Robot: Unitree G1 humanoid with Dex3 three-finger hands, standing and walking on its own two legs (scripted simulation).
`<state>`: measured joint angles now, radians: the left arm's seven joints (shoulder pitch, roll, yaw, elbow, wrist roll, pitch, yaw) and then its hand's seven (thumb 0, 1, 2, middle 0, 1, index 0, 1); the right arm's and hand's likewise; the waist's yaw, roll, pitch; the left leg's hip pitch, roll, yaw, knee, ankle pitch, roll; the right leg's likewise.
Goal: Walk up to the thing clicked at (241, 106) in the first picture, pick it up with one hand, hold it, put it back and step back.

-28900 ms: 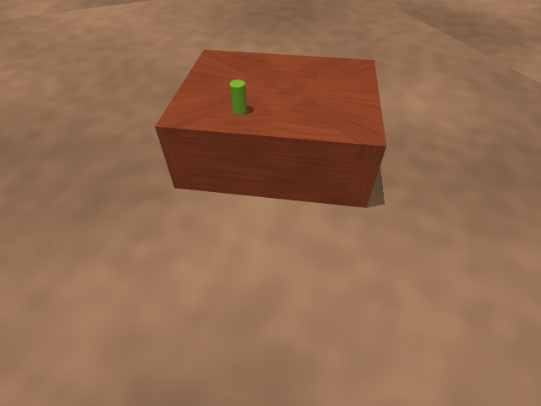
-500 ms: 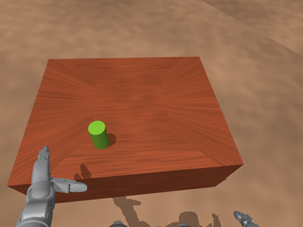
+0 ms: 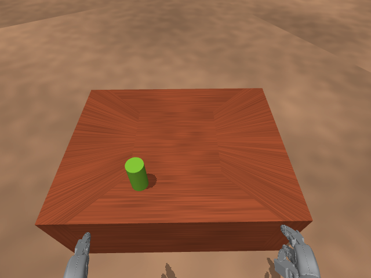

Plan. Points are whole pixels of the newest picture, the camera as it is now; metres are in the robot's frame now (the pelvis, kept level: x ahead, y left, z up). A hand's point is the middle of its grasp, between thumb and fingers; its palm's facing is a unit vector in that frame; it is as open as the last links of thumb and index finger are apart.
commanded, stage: home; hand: left
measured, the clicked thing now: (137, 174) +0.53 +0.21 -0.28
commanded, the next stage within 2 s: stand in 1.76 s
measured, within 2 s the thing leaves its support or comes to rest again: neither
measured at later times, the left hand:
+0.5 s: hand out of the picture +0.12 +0.24 -0.10, palm faces -0.05 -0.92 -0.39, open 17.3 cm
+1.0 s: hand out of the picture +0.05 +0.26 -0.11, palm faces -0.02 -0.92 -0.39, open 17.3 cm
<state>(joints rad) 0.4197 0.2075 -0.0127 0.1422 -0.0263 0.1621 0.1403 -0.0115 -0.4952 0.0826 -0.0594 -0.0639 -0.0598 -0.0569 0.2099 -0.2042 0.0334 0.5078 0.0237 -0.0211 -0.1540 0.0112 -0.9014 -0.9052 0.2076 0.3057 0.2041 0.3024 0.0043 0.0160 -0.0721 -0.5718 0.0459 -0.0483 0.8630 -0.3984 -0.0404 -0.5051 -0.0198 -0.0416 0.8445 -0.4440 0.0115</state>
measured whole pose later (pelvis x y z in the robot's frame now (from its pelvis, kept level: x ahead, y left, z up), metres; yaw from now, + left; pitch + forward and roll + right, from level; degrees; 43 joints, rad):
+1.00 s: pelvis +0.00 +0.01 +0.04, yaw +0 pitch -4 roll +0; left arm 0.18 0.32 -0.02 1.08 0.03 0.01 0.03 -0.01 -0.51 0.07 -0.06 -0.06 -0.06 -0.05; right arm 0.18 -0.32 0.00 1.04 -0.03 0.02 -0.01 0.01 -0.90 -0.90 0.21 0.31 0.20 0.30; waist 0.01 0.04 0.03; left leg -0.15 0.01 -0.02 0.41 -0.19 -0.02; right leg -0.10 -0.05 -0.03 0.41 -0.25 0.03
